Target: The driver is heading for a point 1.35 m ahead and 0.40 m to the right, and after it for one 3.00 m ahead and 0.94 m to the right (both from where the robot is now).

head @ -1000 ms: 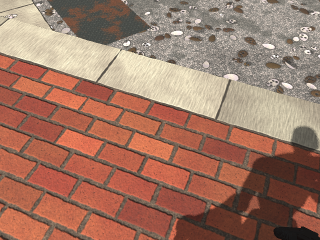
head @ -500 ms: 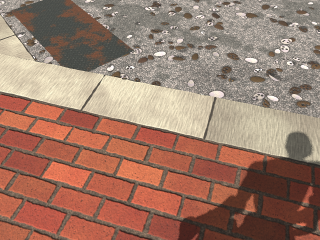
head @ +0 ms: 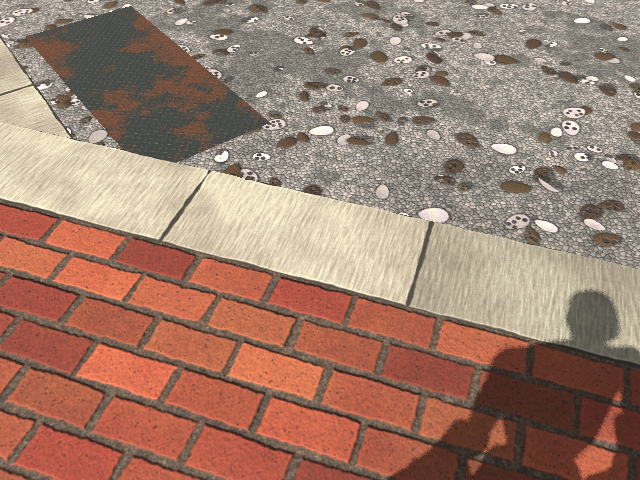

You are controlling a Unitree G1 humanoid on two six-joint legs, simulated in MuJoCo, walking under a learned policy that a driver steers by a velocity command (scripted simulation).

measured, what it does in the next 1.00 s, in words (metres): walks ahead: right foot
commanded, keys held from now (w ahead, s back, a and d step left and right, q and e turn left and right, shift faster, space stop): w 0.70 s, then no key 0.30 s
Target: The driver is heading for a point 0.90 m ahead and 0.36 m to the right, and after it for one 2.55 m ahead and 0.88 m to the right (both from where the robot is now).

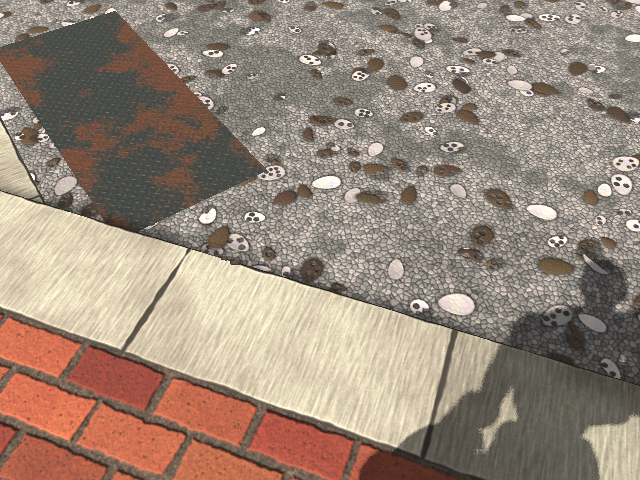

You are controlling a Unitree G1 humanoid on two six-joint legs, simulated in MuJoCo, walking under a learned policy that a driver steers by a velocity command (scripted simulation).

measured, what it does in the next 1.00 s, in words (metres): walks ahead, turning right: left foot, then right foot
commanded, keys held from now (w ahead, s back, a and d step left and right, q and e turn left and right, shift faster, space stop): no key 0.02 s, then e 0.74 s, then w+e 0.18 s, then w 0.06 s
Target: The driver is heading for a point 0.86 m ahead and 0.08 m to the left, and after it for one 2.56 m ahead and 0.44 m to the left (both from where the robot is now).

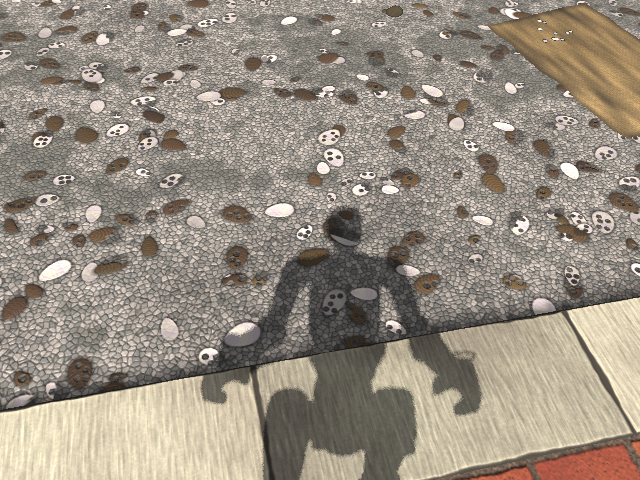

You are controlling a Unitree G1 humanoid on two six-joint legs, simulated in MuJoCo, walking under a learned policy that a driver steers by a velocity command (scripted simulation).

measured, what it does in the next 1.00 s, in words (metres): walks ahead: right foot, then left foot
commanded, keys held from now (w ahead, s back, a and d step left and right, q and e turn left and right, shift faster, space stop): w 0.60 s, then w+q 0.40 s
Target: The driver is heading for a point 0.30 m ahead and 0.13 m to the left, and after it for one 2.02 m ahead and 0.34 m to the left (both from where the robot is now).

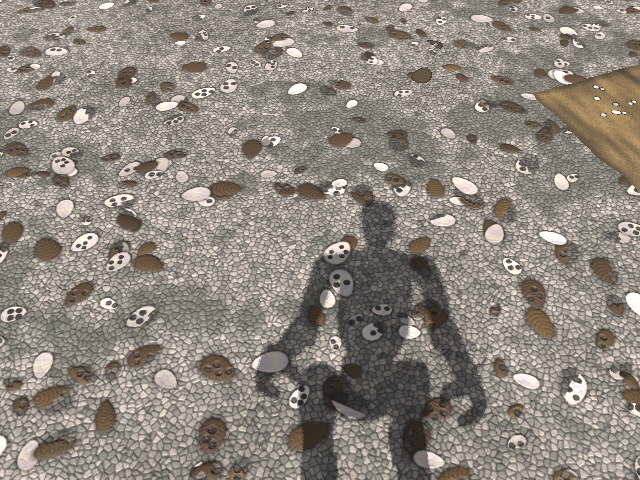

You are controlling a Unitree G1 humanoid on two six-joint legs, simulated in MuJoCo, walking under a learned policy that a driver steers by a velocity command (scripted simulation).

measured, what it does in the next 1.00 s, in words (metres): goes down, turning left: right foot 0.14 m lower, then left foot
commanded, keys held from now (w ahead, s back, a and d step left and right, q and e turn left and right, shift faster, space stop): w+q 0.18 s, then q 0.30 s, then no key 0.52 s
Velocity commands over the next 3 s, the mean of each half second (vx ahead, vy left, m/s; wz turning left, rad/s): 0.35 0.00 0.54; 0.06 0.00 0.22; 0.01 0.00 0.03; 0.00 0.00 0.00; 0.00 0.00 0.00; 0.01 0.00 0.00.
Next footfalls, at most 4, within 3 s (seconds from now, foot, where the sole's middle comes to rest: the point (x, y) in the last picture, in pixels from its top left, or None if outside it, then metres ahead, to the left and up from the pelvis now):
0.36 right None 0.44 -0.15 -0.91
0.86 left None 0.36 0.10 -0.91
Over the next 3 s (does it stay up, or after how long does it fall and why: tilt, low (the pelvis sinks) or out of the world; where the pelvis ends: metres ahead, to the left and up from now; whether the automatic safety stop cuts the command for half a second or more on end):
stays up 0.38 -0.01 -0.14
